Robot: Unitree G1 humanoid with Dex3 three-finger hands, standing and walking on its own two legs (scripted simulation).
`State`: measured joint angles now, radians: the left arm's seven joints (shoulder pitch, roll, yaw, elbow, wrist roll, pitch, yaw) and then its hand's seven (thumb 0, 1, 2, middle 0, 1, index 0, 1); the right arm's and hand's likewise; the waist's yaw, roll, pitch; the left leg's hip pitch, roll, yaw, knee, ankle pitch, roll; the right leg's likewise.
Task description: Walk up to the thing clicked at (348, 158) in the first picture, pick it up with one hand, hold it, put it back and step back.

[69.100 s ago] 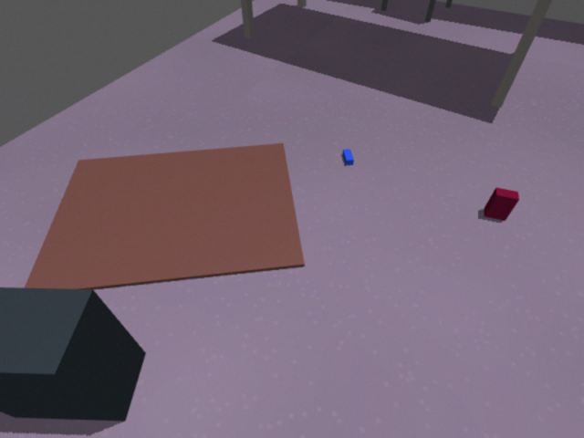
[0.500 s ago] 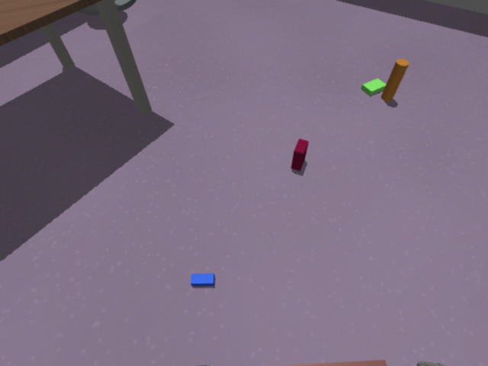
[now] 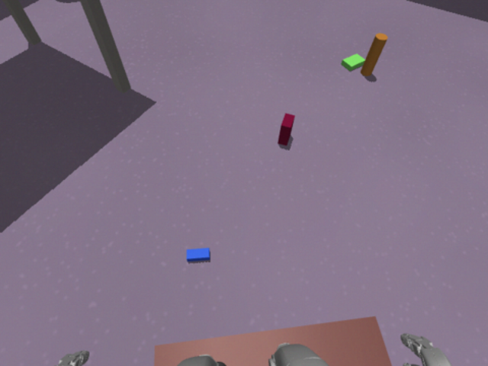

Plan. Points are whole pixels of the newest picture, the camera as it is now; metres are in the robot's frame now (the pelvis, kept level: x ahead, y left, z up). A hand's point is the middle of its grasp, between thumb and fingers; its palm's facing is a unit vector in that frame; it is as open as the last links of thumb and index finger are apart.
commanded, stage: step back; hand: left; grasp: from above
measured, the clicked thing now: (198, 254) +0.55 +0.16 -0.76
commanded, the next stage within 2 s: none
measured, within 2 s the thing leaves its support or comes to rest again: neither
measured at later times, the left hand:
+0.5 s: hand out of the picture +0.01 +0.27 -0.15, palm faces +0.05 -0.93 -0.36, open 7.4 cm
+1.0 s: hand out of the picture -0.21 +0.23 -0.14, palm faces -0.02 -0.91 -0.41, open 7.4 cm
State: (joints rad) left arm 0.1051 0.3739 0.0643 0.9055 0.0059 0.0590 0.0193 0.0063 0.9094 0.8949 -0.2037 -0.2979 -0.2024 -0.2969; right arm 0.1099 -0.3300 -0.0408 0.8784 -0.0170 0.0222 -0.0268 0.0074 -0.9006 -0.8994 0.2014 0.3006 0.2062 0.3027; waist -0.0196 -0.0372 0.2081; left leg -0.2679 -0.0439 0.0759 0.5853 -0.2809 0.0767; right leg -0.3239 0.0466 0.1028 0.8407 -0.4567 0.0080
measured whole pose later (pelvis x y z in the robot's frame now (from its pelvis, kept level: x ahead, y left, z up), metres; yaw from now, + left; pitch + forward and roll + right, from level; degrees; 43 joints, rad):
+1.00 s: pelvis -0.27 -0.04 -0.01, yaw -2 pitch -3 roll +1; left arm 0.25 0.36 0.08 0.86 0.04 0.05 -0.03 0.01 0.91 0.89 -0.20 -0.30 -0.20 -0.30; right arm 0.12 -0.41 -0.06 0.84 -0.01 0.06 -0.03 0.01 -0.90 -0.90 0.20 0.30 0.20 0.30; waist 0.04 0.03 0.15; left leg -0.52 -0.04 -0.11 0.94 -0.47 -0.01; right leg -0.27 0.01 0.06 0.69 -0.37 -0.02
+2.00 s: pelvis -0.57 -0.09 -0.01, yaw +5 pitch -2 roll +1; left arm 0.20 0.39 0.08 0.88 0.04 0.00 0.00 0.01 0.90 0.89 -0.21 -0.30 -0.21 -0.30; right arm 0.24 -0.39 -0.05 0.97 -0.03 0.04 0.01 0.01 -0.90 -0.90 0.20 0.30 0.20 0.30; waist 0.02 0.03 0.09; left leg -0.23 -0.03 -0.05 0.63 -0.40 -0.02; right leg -0.32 -0.06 -0.04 0.69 -0.33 0.00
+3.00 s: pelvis -0.52 -0.06 +0.01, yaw +5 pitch -2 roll +0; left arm 0.07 0.36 0.01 1.08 0.00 -0.02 0.00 0.01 0.91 0.89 -0.20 -0.30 -0.20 -0.30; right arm 0.03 -0.34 -0.01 1.07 -0.01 -0.02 0.00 0.01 -0.90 -0.90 0.20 0.30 0.20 0.30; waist 0.01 0.00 0.06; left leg -0.19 0.02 0.00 0.46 -0.23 -0.01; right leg -0.12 -0.04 0.00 0.44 -0.28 0.04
